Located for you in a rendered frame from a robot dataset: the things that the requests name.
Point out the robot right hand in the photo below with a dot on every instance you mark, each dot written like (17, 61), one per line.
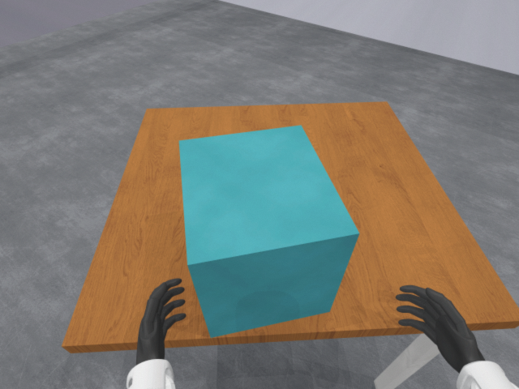
(443, 325)

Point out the right robot forearm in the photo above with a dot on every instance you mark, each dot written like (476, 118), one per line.
(483, 375)

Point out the carton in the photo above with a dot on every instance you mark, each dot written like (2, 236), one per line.
(268, 237)

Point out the robot left hand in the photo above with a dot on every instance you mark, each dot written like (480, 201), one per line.
(154, 326)

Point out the table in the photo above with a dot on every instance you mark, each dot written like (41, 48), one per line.
(409, 234)

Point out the left robot forearm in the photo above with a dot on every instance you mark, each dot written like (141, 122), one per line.
(151, 374)

